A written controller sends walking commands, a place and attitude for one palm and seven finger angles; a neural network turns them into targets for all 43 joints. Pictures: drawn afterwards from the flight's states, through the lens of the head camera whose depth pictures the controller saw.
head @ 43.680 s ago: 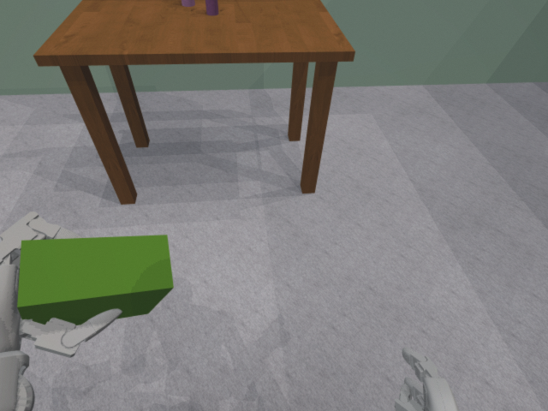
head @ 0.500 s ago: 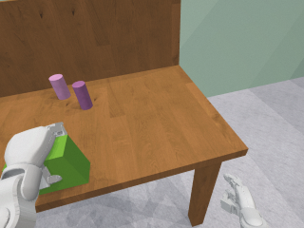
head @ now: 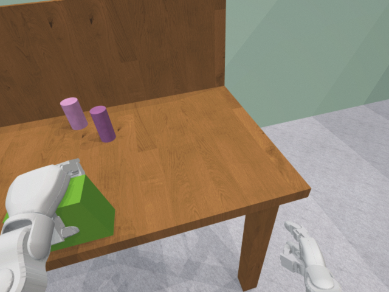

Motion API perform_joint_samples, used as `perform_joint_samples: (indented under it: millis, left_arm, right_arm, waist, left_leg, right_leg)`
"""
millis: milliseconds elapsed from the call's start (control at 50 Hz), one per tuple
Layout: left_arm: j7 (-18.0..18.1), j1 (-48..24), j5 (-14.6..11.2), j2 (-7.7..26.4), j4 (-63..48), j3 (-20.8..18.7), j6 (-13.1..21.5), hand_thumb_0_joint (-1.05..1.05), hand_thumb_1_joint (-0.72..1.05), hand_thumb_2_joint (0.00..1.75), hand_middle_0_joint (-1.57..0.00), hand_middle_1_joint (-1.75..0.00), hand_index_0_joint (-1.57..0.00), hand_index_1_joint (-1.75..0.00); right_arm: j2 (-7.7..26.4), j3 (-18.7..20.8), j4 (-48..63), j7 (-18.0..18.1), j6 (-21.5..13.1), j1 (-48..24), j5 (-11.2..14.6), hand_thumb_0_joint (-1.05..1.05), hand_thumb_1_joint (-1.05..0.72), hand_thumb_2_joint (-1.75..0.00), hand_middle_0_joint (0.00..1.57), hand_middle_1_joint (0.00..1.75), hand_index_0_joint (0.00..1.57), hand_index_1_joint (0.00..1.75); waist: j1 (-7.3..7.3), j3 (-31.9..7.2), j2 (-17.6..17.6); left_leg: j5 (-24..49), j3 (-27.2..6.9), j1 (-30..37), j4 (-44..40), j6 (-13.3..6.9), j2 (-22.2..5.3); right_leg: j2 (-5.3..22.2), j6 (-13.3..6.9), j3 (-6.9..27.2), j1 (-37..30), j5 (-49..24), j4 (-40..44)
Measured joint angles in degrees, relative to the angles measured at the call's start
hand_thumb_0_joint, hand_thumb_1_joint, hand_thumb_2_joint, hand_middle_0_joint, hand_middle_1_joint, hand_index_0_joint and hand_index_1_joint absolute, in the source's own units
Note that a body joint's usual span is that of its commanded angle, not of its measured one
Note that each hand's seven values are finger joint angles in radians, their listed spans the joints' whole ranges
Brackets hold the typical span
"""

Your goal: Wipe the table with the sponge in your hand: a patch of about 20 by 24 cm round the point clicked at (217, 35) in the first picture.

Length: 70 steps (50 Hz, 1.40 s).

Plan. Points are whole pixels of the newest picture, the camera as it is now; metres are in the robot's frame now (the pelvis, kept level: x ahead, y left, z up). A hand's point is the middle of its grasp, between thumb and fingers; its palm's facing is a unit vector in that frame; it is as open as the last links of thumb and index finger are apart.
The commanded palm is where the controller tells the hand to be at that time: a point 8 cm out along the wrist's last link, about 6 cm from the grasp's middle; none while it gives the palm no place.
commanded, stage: bring the sponge back beside the body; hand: left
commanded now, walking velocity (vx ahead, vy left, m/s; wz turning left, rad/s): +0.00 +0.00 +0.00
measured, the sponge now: (73, 220) +0.19 +0.29 +0.09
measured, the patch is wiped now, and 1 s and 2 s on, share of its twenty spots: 1.00 1.00 1.00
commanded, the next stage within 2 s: step back with the hand held close in 0.04 s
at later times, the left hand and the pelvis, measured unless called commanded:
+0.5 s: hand (74, 176) +0.21 +0.25 +0.20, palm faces +0.37 -0.81 -0.46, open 10.1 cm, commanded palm +0.15 +0.30 +0.21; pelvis +0.00 +0.02 -0.01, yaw +1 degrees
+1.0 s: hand (22, 206) +0.14 +0.28 +0.21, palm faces +0.53 -0.76 -0.39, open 10.1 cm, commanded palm +0.09 +0.31 +0.21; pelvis -0.07 +0.02 -0.02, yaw +1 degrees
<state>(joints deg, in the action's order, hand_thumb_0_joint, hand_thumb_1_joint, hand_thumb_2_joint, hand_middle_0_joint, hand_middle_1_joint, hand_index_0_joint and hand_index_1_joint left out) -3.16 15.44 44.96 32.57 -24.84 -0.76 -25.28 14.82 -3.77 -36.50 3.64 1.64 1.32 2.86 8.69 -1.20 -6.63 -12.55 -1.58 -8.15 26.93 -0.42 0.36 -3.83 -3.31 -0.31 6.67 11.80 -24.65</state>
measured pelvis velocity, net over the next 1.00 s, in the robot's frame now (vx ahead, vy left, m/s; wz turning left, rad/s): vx -0.07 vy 0.02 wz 0.02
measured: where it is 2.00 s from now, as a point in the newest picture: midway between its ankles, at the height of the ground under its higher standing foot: outside the picture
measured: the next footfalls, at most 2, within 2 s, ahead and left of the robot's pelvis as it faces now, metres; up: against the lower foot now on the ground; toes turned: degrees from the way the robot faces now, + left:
right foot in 0.94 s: -0.02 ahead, -0.09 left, +0.00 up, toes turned +4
left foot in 1.20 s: -0.09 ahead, +0.16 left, +0.00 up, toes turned +3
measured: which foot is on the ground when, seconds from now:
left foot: down 0.00-1.00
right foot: down 0.00-0.82, up 0.84-0.92, down 0.94-1.00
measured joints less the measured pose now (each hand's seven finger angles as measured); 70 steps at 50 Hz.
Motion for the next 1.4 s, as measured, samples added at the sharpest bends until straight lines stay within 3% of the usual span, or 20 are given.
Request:
perform_joint_samples:
  millis: [180,220,240,260,280,320,380,460,560,720,820,900,1000,1040,1120,1160,1200,1220,1300,1400]
  left_arm:
    - [-0.09,0.38,0.12,-0.79,-0.01,0.65,0.05,-0.01,-0.51,1.06,-0.72,-1.35,-0.75,-1.32]
    - [1.52,-0.06,-21.03,-2.8,0.87,-5.45,6.79,-0.01,-0.51,1.06,-0.72,-1.35,-0.75,-1.32]
    - [2.41,0.1,-28.92,-3.37,1.7,-7.9,10.78,-0.01,-0.51,1.06,-0.72,-1.35,-0.75,-1.32]
    - [3.3,0.53,-34.61,-3.81,1.85,-9.88,13.91,-0.01,-0.51,1.06,-0.72,-1.35,-0.76,-1.32]
    - [4.23,1.19,-38.71,-4.29,1.09,-11.57,16.37,-0.01,-0.51,1.06,-0.72,-1.35,-0.76,-1.32]
    - [6.05,2.97,-43.9,-5.47,-2.31,-14.19,20.35,-0.01,-0.51,1.06,-0.72,-1.35,-0.76,-1.32]
    - [8.07,5.51,-47.55,-7.1,-8.57,-16.81,25.05,-0.01,-0.51,1.06,-0.72,-1.35,-0.75,-1.32]
    - [9.4,10.38,-48.44,-6.95,-14.45,-21.07,29.3,-0.01,-0.51,1.06,-0.72,-1.35,-0.75,-1.33]
    - [10.0,12.84,-48.52,-4.83,-13.28,-25.31,31.86,-0.01,-0.52,1.06,-0.72,-1.35,-0.76,-1.33]
    - [10.67,13.43,-48.66,-7.25,-9.59,-23.69,32.08,-0.01,-0.52,1.07,-0.72,-1.35,-0.75,-1.33]
    - [10.78,13.7,-47.26,-7.73,-12.86,-22.27,32.73,-0.01,-0.52,1.07,-0.72,-1.35,-0.76,-1.33]
    - [10.75,11.0,-45.33,-7.48,-12.82,-23.66,33.74,-0.01,-0.52,1.07,-0.72,-1.35,-0.76,-1.33]
    - [10.74,5.64,-45.72,-9.9,-7.94,-24.61,34.92,-0.01,-0.52,1.07,-0.72,-1.35,-0.76,-1.33]
    - [10.56,3.5,-46.41,-10.75,-5.9,-23.09,34.97,-0.01,-0.52,1.07,-0.72,-1.35,-0.76,-1.33]
    - [9.75,4.95,-47.34,-11.72,-7.11,-19.39,34.43,-0.01,-0.52,1.07,-0.72,-1.35,-0.76,-1.33]
    - [9.33,7.7,-47.46,-11.07,-9.81,-18.96,34.37,-0.01,-0.52,1.07,-0.72,-1.35,-0.76,-1.33]
    - [9.34,10.09,-47.75,-9.49,-12.97,-19.49,34.63,-0.01,-0.52,1.07,-0.72,-1.35,-0.76,-1.33]
    - [9.48,10.79,-47.98,-8.35,-14.4,-20.21,34.81,-0.01,-0.52,1.07,-0.72,-1.35,-0.76,-1.33]
    - [10.59,13.05,-47.76,-4.89,-16.55,-25.1,35.11,-0.01,-0.52,1.07,-0.72,-1.35,-0.76,-1.33]
    - [11.33,12.31,-47.5,-5.87,-16.78,-26.51,34.08,-0.01,-0.52,1.07,-0.72,-1.35,-0.76,-1.33]
  right_arm:
    - [0.33,0.24,-0.16,0.3,-0.43,0.34,0.0,0.02,-0.9,-0.9,0.21,0.3,0.2,0.3]
    - [0.25,0.21,3.48,0.44,-0.37,2.3,-0.18,0.02,-0.9,-0.9,0.21,0.3,0.2,0.3]
    - [-0.04,-0.17,4.95,0.35,-0.96,3.28,-0.54,0.02,-0.9,-0.9,0.2,0.3,0.2,0.3]
    - [-0.5,-0.55,6.07,0.22,-1.41,4.15,-0.72,0.02,-0.9,-0.9,0.2,0.3,0.2,0.3]
    - [-0.99,-0.93,6.92,0.17,-1.74,5.07,-0.89,0.02,-0.9,-0.9,0.21,0.3,0.2,0.3]
    - [-1.56,-1.46,7.96,0.12,-2.06,7.15,-1.25,0.01,-0.9,-0.9,0.21,0.3,0.2,0.3]
    - [-1.82,-1.12,7.12,0.09,-1.96,9.65,-1.9,0.01,-0.9,-0.9,0.21,0.3,0.2,0.3]
    - [-1.08,0.88,5.55,-0.17,-1.93,13.03,-2.62,0.01,-0.9,-0.9,0.21,0.3,0.2,0.3]
    - [-0.77,2.89,2.39,-0.41,-1.66,15.03,-2.25,0.02,-0.9,-0.9,0.21,0.3,0.2,0.3]
    - [-1.72,3.29,2.86,-0.36,-2.5,12.86,-1.36,0.02,-0.9,-0.9,0.21,0.3,0.2,0.3]
    - [-2.14,2.69,4.62,-0.25,-4.02,11.42,-2.24,0.02,-0.9,-0.9,0.21,0.3,0.2,0.3]
    - [-2.41,2.95,5.42,-0.44,-5.63,12.04,-3.09,0.01,-0.9,-0.9,0.21,0.3,0.2,0.3]
    - [-2.34,2.43,4.23,-0.92,-6.27,12.19,-2.47,0.01,-0.9,-0.9,0.21,0.3,0.2,0.3]
    - [-2.44,2.38,3.57,-1.0,-5.82,11.54,-1.97,0.01,-0.9,-0.9,0.21,0.3,0.2,0.3]
    - [-3.4,2.46,3.19,-0.92,-3.91,10.91,-1.23,0.01,-0.9,-0.9,0.21,0.3,0.21,0.31]
    - [-3.54,2.26,4.44,-0.72,-3.35,10.63,-1.47,0.02,-0.9,-0.9,0.21,0.3,0.21,0.3]
    - [-2.95,2.48,6.06,-0.37,-3.5,10.18,-1.66,0.02,-0.9,-0.9,0.21,0.3,0.2,0.3]
    - [-2.82,2.97,6.38,-0.2,-3.92,9.65,-1.79,0.01,-0.9,-0.9,0.21,0.3,0.2,0.3]
    - [-4.87,4.07,4.87,-0.97,-6.11,7.66,-2.69,0.01,-0.9,-0.9,0.21,0.3,0.2,0.3]
    - [-5.98,3.43,3.43,-2.58,-8.47,9.7,-2.51,0.01,-0.9,-0.9,0.21,0.3,0.2,0.3]
  waist:
    - [-0.19,0.0,-0.21]
    - [-1.07,-0.63,0.1]
    - [-1.59,-0.86,0.79]
    - [-2.22,-0.88,1.71]
    - [-2.93,-0.86,2.74]
    - [-4.67,-0.89,4.43]
    - [-7.12,0.16,7.13]
    - [-8.94,0.6,7.72]
    - [-9.68,0.61,5.87]
    - [-10.47,-0.38,5.97]
    - [-9.68,-0.81,7.76]
    - [-8.54,-1.69,6.98]
    - [-7.0,-3.27,3.72]
    - [-7.31,-2.19,3.15]
    - [-8.59,-1.57,6.98]
    - [-9.94,-1.3,9.09]
    - [-11.26,-0.53,9.84]
    - [-11.64,0.2,10.33]
    - [-9.22,3.92,12.28]
    - [-8.13,4.22,8.84]
  left_leg:
    - [0.08,0.12,-0.03,-0.06,-0.11,0.09]
    - [-2.47,-1.27,-3.2,2.68,-0.96,0.37]
    - [-4.23,-1.98,-5.04,4.22,-1.34,0.59]
    - [-5.67,-2.56,-6.74,5.81,-1.59,0.73]
    - [-6.17,-2.88,-8.06,7.39,-1.77,0.67]
    - [-4.61,-3.31,-9.02,8.65,-1.95,0.17]
    - [-5.69,-3.28,-10.41,9.24,-0.47,0.83]
    - [-5.34,-2.24,-11.81,8.98,-1.2,1.95]
    - [-4.24,-2.08,-12.19,7.77,-1.68,2.16]
    - [-3.87,-1.31,-15.8,10.82,-2.0,2.52]
    - [-3.27,-0.75,-17.81,12.54,-2.57,2.98]
    - [-2.67,-1.44,-18.27,13.0,-2.62,2.78]
    - [-1.95,-3.09,-20.13,13.43,-1.71,0.68]
    - [-4.05,-3.76,-21.04,15.34,-1.1,0.21]
    - [-10.91,-1.75,-21.59,27.14,-0.09,0.39]
    - [-10.22,-0.76,-18.96,23.99,-0.01,-0.62]
    - [-5.26,-0.59,-14.92,14.12,0.16,-1.99]
    - [-7.51,-0.39,-14.33,11.23,1.29,-1.62]
    - [-4.92,2.47,-14.6,9.38,1.19,-1.71]
    - [-1.3,2.38,-12.99,5.97,2.06,-4.3]
  right_leg:
    - [0.08,0.11,0.14,0.1,-0.05,-0.06]
    - [0.02,0.17,-0.96,1.85,-0.07,-0.21]
    - [-0.06,0.1,-1.35,3.21,-0.04,-0.62]
    - [-0.22,-0.02,-1.6,4.57,0.02,-1.1]
    - [-0.45,-0.13,-1.8,5.91,0.14,-1.69]
    - [-1.06,-0.23,-2.34,8.48,0.76,-3.42]
    - [-0.26,0.28,-2.44,11.11,2.19,-6.28]
    - [0.91,1.35,-1.47,13.25,2.55,-7.49]
    - [1.15,1.86,-1.26,13.17,1.12,-5.36]
    - [1.51,2.3,-0.78,16.95,0.61,-8.55]
    - [1.97,2.79,-0.41,19.36,0.34,-11.04]
    - [0.85,3.86,1.02,18.47,5.58,-16.72]
    - [-1.37,2.62,0.96,12.19,6.85,-9.14]
    - [-1.73,2.22,-0.04,12.09,3.91,-7.93]
    - [0.64,2.35,0.52,14.06,3.05,-8.48]
    - [2.12,2.86,1.02,16.18,2.52,-9.18]
    - [3.15,3.64,0.86,19.24,2.5,-11.31]
    - [3.82,4.06,0.92,21.03,2.65,-12.87]
    - [2.62,4.55,2.69,25.65,14.12,-23.67]
    - [1.72,4.89,0.7,19.94,10.22,-17.16]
